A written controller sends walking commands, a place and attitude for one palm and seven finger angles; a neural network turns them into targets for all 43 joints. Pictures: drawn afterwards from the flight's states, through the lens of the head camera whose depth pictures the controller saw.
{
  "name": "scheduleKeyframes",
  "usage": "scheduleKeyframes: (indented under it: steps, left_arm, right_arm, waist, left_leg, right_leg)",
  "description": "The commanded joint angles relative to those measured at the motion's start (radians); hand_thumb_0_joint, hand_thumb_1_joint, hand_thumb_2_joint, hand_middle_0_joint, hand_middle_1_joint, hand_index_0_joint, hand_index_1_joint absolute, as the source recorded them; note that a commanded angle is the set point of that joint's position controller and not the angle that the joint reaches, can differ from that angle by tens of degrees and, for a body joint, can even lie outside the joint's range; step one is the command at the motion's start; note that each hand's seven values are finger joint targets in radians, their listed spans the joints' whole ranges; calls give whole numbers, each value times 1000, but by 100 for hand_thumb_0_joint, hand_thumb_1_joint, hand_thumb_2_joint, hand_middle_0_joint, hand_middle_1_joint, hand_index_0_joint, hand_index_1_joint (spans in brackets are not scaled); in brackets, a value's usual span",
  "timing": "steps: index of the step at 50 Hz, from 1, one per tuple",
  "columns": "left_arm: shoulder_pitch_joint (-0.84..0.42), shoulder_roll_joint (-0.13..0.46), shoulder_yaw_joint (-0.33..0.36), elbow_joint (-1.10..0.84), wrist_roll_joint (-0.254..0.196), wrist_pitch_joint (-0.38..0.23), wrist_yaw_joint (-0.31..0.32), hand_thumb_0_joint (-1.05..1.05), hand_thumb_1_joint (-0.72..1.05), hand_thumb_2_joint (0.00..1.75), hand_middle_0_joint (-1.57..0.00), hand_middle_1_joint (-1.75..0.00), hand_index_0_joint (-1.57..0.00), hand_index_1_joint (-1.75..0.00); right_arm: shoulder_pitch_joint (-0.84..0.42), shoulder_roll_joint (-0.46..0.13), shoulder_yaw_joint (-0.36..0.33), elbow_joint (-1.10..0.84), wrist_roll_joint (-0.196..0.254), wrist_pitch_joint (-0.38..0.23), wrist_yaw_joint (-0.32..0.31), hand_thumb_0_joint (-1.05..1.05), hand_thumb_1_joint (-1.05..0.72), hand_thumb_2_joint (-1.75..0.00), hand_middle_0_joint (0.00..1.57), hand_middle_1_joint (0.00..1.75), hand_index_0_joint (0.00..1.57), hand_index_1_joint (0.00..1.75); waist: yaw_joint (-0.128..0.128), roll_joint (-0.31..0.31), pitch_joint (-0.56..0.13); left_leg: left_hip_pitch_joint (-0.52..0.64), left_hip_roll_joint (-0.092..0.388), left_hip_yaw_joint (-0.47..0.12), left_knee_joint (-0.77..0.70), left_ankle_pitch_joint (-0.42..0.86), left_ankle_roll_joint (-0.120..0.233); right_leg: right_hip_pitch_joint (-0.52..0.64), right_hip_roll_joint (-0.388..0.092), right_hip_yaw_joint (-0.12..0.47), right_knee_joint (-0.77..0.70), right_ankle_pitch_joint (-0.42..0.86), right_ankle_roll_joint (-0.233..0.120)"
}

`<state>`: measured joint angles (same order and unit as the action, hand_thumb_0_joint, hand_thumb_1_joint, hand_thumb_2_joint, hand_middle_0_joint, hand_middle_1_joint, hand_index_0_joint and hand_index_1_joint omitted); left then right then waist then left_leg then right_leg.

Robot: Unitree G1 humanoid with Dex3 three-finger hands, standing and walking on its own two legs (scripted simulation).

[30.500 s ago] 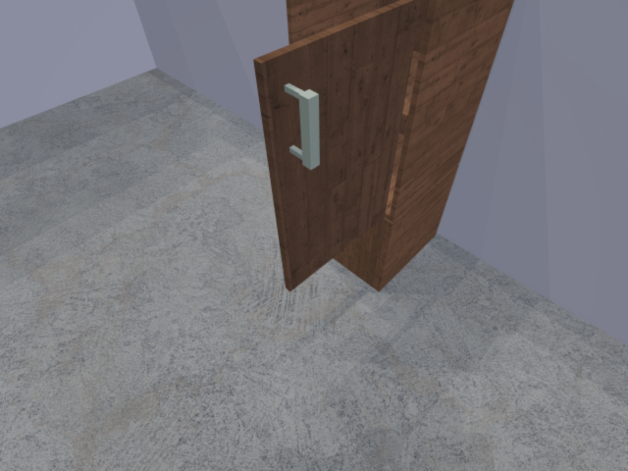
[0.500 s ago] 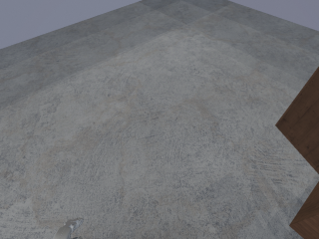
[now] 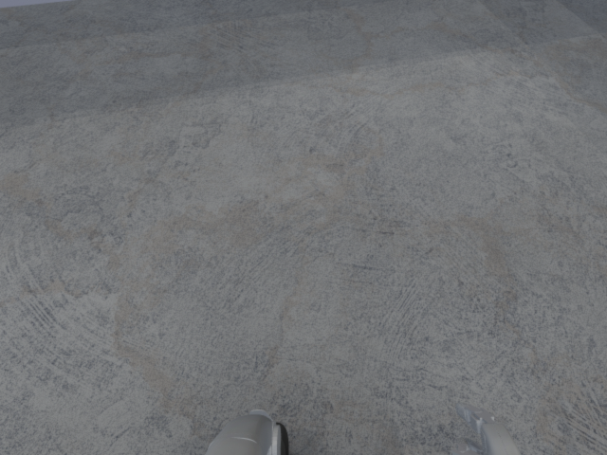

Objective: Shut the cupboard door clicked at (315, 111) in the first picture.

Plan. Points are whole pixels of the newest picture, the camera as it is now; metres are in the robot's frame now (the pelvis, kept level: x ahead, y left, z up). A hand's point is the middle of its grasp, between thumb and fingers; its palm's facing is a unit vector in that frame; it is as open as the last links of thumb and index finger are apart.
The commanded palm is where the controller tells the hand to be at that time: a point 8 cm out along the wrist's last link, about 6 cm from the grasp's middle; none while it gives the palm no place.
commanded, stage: turn to face it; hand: left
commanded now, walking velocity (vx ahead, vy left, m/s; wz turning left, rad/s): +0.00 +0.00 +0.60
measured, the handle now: out of the picture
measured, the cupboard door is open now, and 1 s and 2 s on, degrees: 68 68 68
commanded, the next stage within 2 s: none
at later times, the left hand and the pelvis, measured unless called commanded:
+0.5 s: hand (202, 424) +0.16 +0.16 -0.15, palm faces -0.09 -0.98 -0.19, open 7.4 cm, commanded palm none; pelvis +0.08 -0.02 +0.02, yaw -8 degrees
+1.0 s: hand (199, 356) +0.25 +0.19 -0.16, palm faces -0.33 -0.92 -0.22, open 7.4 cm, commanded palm none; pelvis +0.10 +0.01 +0.02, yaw -25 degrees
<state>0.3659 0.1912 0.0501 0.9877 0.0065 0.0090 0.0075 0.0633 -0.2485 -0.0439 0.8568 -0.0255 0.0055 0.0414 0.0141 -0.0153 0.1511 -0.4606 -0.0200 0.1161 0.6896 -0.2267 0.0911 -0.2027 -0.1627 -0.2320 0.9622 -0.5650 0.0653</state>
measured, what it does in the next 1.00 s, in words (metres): walks ahead, turning right: right foot, then left foot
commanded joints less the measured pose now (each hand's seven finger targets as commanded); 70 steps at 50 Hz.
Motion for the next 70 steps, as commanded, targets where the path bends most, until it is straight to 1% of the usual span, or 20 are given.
scheduleKeyframes:
  steps: [1,6,15,23,25,26,28,33,41,44,45,47,48,51,62,65,66,67,68,70]
  left_arm:
    - [-116,115,38,-188,0,-17,29,0,90,90,-20,-30,-20,-30]
    - [-6,93,37,-91,17,21,12,0,90,90,-20,-30,-20,-30]
    - [-126,84,23,-87,17,46,4,0,90,90,-20,-30,-20,-30]
    - [-115,73,36,-115,18,32,-13,0,90,90,-20,-30,-20,-30]
    - [-31,147,52,-98,26,13,-8,0,90,90,-20,-30,-20,-30]
    - [-9,219,64,-88,32,3,2,0,90,90,-20,-30,-20,-30]
    - [-24,199,67,-93,21,7,23,0,90,90,-20,-30,-20,-30]
    - [-108,167,60,-121,14,2,24,0,90,90,-20,-30,-20,-30]
    - [-116,216,80,-124,24,15,9,0,90,90,-20,-30,-20,-30]
    - [-194,215,80,-143,16,25,5,0,90,90,-20,-30,-20,-30]
    - [-201,183,73,-153,10,28,4,0,90,90,-20,-30,-20,-30]
    - [-184,121,53,-187,1,32,-7,0,90,90,-20,-30,-20,-30]
    - [-211,150,58,-192,8,35,-10,0,90,90,-20,-30,-20,-30]
    - [-220,155,69,-176,14,50,-32,0,90,90,-20,-30,-20,-30]
    - [-288,113,41,-214,13,46,-52,0,90,90,-20,-30,-20,-30]
    - [-182,150,50,-185,15,33,-47,0,90,90,-20,-30,-20,-30]
    - [-96,215,63,-162,21,21,-39,0,90,90,-20,-30,-20,-30]
    - [-47,327,85,-145,29,9,-22,0,90,90,-20,-30,-20,-30]
    - [-13,348,85,-136,13,13,-9,0,90,90,-20,-30,-20,-30]
    - [-144,280,79,-170,15,19,8,0,90,90,-20,-30,-20,-30]
  right_arm:
    - [255,-243,-61,-11,6,-10,-56,0,-90,-90,20,30,20,30]
    - [107,-120,-15,-29,5,-24,-71,0,-90,-90,20,30,20,30]
    - [144,-81,-9,48,3,-15,-80,0,-90,-90,20,30,20,30]
    - [173,-121,-41,64,3,1,-82,0,-90,-90,20,30,20,30]
    - [157,-91,-45,48,18,2,-74,0,-90,-90,20,30,20,30]
    - [116,-30,-33,11,20,4,-71,0,-90,-90,20,30,20,30]
    - [88,-31,-25,1,14,25,-77,0,-90,-90,20,30,20,30]
    - [94,-35,-27,17,11,30,-67,0,-90,-90,20,30,20,30]
    - [72,-39,-26,-19,20,15,-74,0,-90,-90,20,30,20,30]
    - [169,-53,-27,3,25,5,-79,0,-90,-90,20,30,20,30]
    - [202,-84,-33,14,23,-4,-81,0,-90,-90,20,30,20,30]
    - [244,-234,-56,-1,0,-13,-89,0,-90,-90,20,30,20,30]
    - [240,-220,-49,-13,-9,-6,-89,0,-90,-90,20,30,20,30]
    - [123,-161,-31,-54,-12,-9,-91,0,-90,-90,20,30,20,30]
    - [186,-189,-55,-13,-7,0,-71,0,-90,-90,20,30,20,30]
    - [147,-194,-60,-20,2,5,-62,0,-90,-90,20,30,20,30]
    - [137,-160,-56,-32,11,6,-56,0,-90,-90,20,30,20,30]
    - [97,-70,-30,-83,14,7,-54,0,-90,-90,20,30,20,30]
    - [73,-106,-26,-94,14,26,-65,0,-90,-90,20,30,20,30]
    - [77,-96,-32,-79,14,35,-66,0,-90,-90,20,30,20,30]
  waist:
    - [-106,114,-344]
    - [-1,84,-257]
    - [-12,146,-105]
    - [-15,137,-171]
    - [18,-52,-223]
    - [36,-258,-187]
    - [27,-167,-169]
    - [-5,-47,-200]
    - [16,-145,-205]
    - [-43,-150,-211]
    - [-55,-69,-229]
    - [-61,326,-244]
    - [-70,200,-225]
    - [-19,169,-133]
    - [-54,251,-180]
    - [9,186,-200]
    - [54,33,-240]
    - [80,-303,-216]
    - [92,-275,-226]
    - [28,-257,-166]
  left_leg:
    - [481,401,-476,-254,721,173]
    - [291,254,-253,-351,495,50]
    - [255,295,-158,-413,305,58]
    - [345,337,-90,-220,434,37]
    - [223,223,17,7,213,-67]
    - [-14,76,72,198,-310,-128]
    - [-140,70,-114,438,-350,-131]
    - [-106,86,-128,413,-193,-167]
    - [19,45,-101,83,-214,-170]
    - [227,29,-93,-170,-37,-162]
    - [368,80,-118,-293,45,-155]
    - [472,496,-486,-387,346,35]
    - [379,513,-460,-369,367,90]
    - [287,405,-294,-373,371,64]
    - [387,380,-42,-264,449,19]
    - [272,349,19,-116,322,-56]
    - [165,294,68,50,165,-110]
    - [-129,120,95,303,-395,-168]
    - [-154,110,-59,466,-447,-162]
    - [-204,140,-132,535,-300,-158]
  right_leg:
    - [-384,26,219,385,-4,2]
    - [-270,38,239,247,214,10]
    - [-232,103,243,-54,230,-1]
    - [-76,138,164,-387,308,-46]
    - [94,13,365,-574,686,-111]
    - [180,-192,608,-600,1034,-231]
    - [185,-182,586,-609,989,-319]
    - [144,-74,487,-594,863,-261]
    - [105,-39,565,-541,859,-259]
    - [-35,14,558,-476,748,-186]
    - [-135,70,522,-416,627,-141]
    - [-362,228,279,-27,-81,-39]
    - [-324,185,309,119,-78,-39]
    - [-349,143,283,232,41,-14]
    - [-186,152,133,-202,144,-28]
    - [31,160,122,-464,370,-57]
    - [180,57,246,-569,512,-92]
    - [283,-189,611,-612,848,-201]
    - [196,-256,658,-619,918,-283]
    - [115,-160,602,-658,637,-264]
